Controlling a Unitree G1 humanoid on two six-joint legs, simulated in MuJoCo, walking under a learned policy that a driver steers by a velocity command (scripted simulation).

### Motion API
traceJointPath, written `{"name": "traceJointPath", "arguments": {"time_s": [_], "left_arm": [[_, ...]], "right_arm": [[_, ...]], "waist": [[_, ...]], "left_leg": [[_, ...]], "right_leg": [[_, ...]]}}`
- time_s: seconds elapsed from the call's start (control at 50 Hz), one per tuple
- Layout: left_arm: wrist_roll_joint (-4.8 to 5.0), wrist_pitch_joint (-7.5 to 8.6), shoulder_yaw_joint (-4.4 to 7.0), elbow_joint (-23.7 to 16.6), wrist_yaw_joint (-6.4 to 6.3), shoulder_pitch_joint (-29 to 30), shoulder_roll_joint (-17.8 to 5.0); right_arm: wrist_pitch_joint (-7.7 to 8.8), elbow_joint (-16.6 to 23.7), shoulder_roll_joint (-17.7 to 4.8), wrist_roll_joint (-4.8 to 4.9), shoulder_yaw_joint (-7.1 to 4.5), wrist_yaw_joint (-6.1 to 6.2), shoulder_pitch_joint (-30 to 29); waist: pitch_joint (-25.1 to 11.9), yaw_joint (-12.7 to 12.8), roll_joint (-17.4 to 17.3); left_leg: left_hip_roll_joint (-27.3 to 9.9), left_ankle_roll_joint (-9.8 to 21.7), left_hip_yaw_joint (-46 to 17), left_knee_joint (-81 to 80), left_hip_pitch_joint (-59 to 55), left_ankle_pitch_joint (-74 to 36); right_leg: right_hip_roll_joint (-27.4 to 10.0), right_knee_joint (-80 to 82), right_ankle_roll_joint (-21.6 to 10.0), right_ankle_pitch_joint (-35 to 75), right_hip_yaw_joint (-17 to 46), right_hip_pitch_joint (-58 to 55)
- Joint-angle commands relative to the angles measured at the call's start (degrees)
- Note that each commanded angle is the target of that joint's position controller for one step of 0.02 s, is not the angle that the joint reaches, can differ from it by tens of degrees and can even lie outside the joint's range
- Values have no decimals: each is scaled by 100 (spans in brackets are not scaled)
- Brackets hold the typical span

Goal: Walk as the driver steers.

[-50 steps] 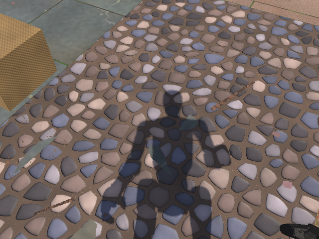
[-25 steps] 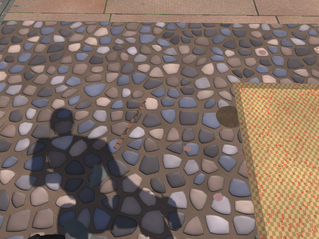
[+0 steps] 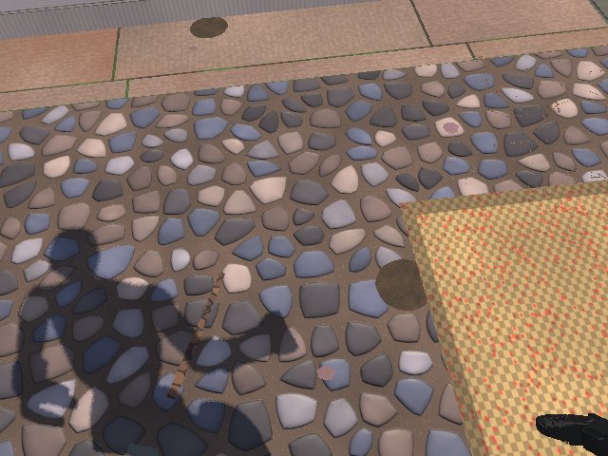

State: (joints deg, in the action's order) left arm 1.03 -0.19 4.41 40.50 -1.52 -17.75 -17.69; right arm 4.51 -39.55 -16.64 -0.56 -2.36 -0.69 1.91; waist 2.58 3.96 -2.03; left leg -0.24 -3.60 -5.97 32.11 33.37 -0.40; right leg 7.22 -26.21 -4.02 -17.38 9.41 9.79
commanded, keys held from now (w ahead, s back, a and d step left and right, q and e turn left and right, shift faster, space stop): no key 1.00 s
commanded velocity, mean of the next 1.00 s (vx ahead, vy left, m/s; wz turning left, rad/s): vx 0.05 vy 0.00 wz -0.13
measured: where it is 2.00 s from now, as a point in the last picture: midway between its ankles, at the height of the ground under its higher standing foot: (357, 400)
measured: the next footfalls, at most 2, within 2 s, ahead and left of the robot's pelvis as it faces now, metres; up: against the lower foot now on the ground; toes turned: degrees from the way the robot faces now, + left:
left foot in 0.06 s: +0.21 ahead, +0.12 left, +0.00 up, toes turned -6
right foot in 0.38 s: +0.12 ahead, -0.12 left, +0.00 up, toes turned -2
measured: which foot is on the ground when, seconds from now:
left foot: up 0.00-0.04, down 0.06-1.00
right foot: down 0.00-0.06, up 0.08-0.36, down 0.38-1.00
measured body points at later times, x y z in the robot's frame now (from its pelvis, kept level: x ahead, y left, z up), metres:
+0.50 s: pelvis +0.10 +0.01 +0.00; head +0.11 +0.00 +0.44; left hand +0.24 +0.26 -0.12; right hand +0.21 -0.25 -0.13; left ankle +0.17 +0.12 -0.74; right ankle +0.08 -0.12 -0.74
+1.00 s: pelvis +0.13 -0.01 +0.00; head +0.14 -0.01 +0.45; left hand +0.23 +0.24 -0.13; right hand +0.21 -0.28 -0.14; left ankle +0.17 +0.12 -0.74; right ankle +0.08 -0.12 -0.74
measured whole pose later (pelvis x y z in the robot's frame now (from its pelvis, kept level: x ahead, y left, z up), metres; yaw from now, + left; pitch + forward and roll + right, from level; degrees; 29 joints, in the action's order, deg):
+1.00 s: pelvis +0.13 -0.01 +0.00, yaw -5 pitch -2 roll +0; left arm -0.4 0.3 1.5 51.1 -1.4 -14.1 -13.2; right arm -0.9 -57.2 -14.2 -0.1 -1.8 1.6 7.1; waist 2.1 -0.6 -0.2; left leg -0.8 -1.4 -1.3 28.8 14.0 13.1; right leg 1.1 -28.7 -0.5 -19.5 2.4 7.6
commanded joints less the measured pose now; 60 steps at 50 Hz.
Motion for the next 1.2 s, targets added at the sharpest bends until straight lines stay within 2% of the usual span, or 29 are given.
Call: {"name": "traceJointPath", "arguments": {"time_s": [0.02,0.04,0.06,0.08,0.1,0.12,0.14,0.16,0.2,0.22,0.26,0.32,0.36,0.38,0.4,0.42,0.44,0.48,0.52,0.68,0.84,1.02,1.04,1.06,1.08,1.12,1.14,1.16,1.2], "left_arm": [[-22,11,207,-379,-85,236,-750],[-18,15,164,-420,-85,373,-627],[-92,47,68,-494,-72,238,-345],[-139,66,-22,-381,-53,-779,-57],[-49,49,-4,-295,-33,-1232,-445],[-5,-40,115,-204,-55,-822,-852],[-1,-158,154,-260,-99,-290,-936],[-31,-267,159,-269,-128,-74,-891],[-44,-352,81,-283,-112,-12,-568],[-57,-333,22,-236,-103,-59,-384],[-110,-267,-50,-177,-82,5,-220],[-109,-230,-33,-59,-30,17,-295],[-187,-224,-40,-30,9,79,-315],[-264,-215,-30,-135,-1,211,-489],[-245,-225,43,-127,-13,389,-821],[-236,-185,-17,-70,15,433,-512],[-275,-129,-91,-64,30,513,-294],[-267,-18,-102,-43,37,592,-296],[-217,58,-109,19,27,448,-306],[-170,66,-135,201,0,291,-252],[-153,97,-144,521,7,271,-191],[-146,114,-169,973,-15,208,-172],[-139,107,-174,1077,-22,87,-148],[-111,90,-146,1136,-34,39,-229],[-82,77,-99,1141,-47,29,-377],[-25,129,-8,1162,-63,-167,-686],[7,193,37,1196,-69,-199,-794],[5,263,36,1201,-71,-158,-745],[42,335,24,1170,-44,21,-621]], "right_arm": [[104,275,-739,-10,-252,-30,244],[149,206,-746,-60,-268,-18,505],[184,243,-958,-174,-296,22,706],[134,305,-1151,-299,-294,56,746],[22,162,-949,-118,-295,24,1005],[-25,266,-653,-7,-205,4,823],[-93,282,-522,-28,-147,-2,630],[-150,289,-405,-44,-79,-11,400],[-229,219,-421,-97,-60,-6,74],[-250,183,-421,-111,-68,0,9],[-276,97,-495,-75,-100,21,112],[-324,1,-592,20,-109,43,199],[-337,-90,-469,56,-44,42,297],[-304,-148,-360,7,5,17,405],[-278,-134,-343,-63,-1,-10,563],[-269,-150,-293,-108,18,-12,362],[-269,-163,-266,-97,23,-9,290],[-290,-287,-298,-57,10,27,418],[-286,-386,-320,-46,2,41,507],[-335,-783,-342,14,-17,98,533],[-441,-1227,-396,41,-50,205,489],[-507,-1679,-391,51,-75,273,445],[-515,-1769,-329,52,-61,274,533],[-525,-1817,-318,75,-67,276,539],[-517,-1823,-322,99,-79,275,482],[-377,-1651,-290,137,-73,230,123],[-269,-1565,-247,170,-59,187,-5],[-165,-1542,-261,210,-69,138,4],[5,-1588,-262,257,-79,29,207]], "waist": [[-678,-362,917],[-755,-534,865],[-1232,-542,411],[-1787,-107,-945],[-2221,-128,-1414],[-1788,-312,-677],[-1401,-398,-346],[-1064,-373,-238],[-633,-191,-540],[-609,-173,-679],[-764,-279,-772],[-919,-281,-650],[-764,-218,-498],[-695,-278,-203],[-448,-579,510],[-358,-483,719],[-252,-481,754],[-166,-516,770],[-226,-487,591],[-362,-431,249],[-371,-457,235],[-258,-468,257],[-368,-459,300],[-252,-437,409],[-41,-385,601],[510,-197,1114],[761,-164,1273],[885,-209,1264],[823,-379,1113]], "left_leg": [[115,201,68,-398,-1007,5],[28,342,176,-810,-1462,-515],[-630,634,-284,-775,-2437,-2005],[-1963,1576,-1720,-448,-3997,-4187],[-2598,2219,-3063,-704,-4298,-2792],[-2224,2053,-2827,-934,-3848,-1445],[-1882,1774,-2223,-1026,-3423,-593],[-1624,1624,-1802,-1189,-2883,-41],[-1120,1405,-1067,-1541,-1911,619],[-935,1370,-762,-1590,-1731,554],[-930,1473,-605,-1520,-1847,251],[-1053,1521,-680,-1399,-1923,720],[-885,1172,-570,-1415,-1464,1665],[-744,850,-429,-1282,-1178,2150],[-277,550,84,-1126,-1191,2451],[-112,354,352,-897,-1732,2052],[-99,321,364,-747,-1980,1716],[-139,418,345,-626,-2090,1308],[-167,479,317,-609,-2075,992],[-207,432,308,-497,-2301,205],[-224,411,296,-487,-2509,-12],[-199,390,318,-590,-2566,115],[-105,387,427,-566,-2596,662],[65,392,602,-399,-2430,1516],[233,398,781,-115,-2074,2361],[292,438,943,683,-1038,2663],[81,529,764,1033,-753,2491],[-97,628,618,1185,-475,2553],[-245,804,592,644,-550,2682]], "right_leg": [[-1339,-269,-474,2684,1233,-145],[-1142,-685,-321,2547,1153,-115],[-751,-1575,-82,1837,867,144],[-27,-3030,301,-1708,406,1357],[-97,-3967,531,-2531,198,2039],[-326,-4421,710,-2120,279,2206],[-431,-4539,815,-1744,119,2297],[-528,-4361,873,-1565,40,2220],[-710,-3372,898,-1209,-229,1549],[-701,-2841,904,-1150,-446,1219],[-745,-1978,869,-1016,-610,801],[-752,-790,700,29,-705,237],[-770,50,459,736,-691,-334],[-1170,149,267,981,-248,-525],[-1370,145,0,277,33,39],[-1276,346,-67,-695,-6,686],[-1211,490,25,-965,-32,942],[-1140,457,212,-458,-108,975],[-1107,272,268,151,-166,767],[-995,88,253,1105,-301,454],[-929,166,266,1495,-408,334],[-881,334,281,1359,-491,312],[-848,431,253,752,-515,261],[-853,555,148,-193,-436,338],[-979,753,-43,-1342,-175,442],[-1796,1477,-559,-2878,1000,415],[-2227,1710,-818,-2929,1569,462],[-2418,1751,-938,-2583,1759,325],[-2356,1518,-824,-1715,1407,18]]}}
Over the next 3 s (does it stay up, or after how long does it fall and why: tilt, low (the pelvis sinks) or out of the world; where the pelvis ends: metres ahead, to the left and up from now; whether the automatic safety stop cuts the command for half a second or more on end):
stays up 1.11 0.03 0.00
